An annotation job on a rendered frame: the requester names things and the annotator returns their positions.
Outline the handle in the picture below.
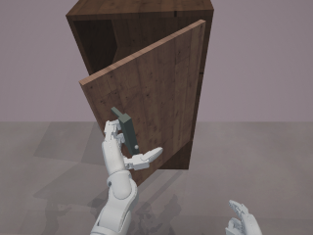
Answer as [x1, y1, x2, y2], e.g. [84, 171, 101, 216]
[111, 107, 140, 156]

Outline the cupboard door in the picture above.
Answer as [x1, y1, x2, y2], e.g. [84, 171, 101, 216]
[78, 20, 206, 187]

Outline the left robot hand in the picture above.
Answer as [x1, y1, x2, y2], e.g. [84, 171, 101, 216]
[102, 119, 163, 176]

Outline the right robot hand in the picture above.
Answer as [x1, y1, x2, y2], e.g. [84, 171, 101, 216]
[225, 200, 262, 235]

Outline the robot left forearm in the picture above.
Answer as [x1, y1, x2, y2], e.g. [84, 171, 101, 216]
[90, 169, 139, 235]

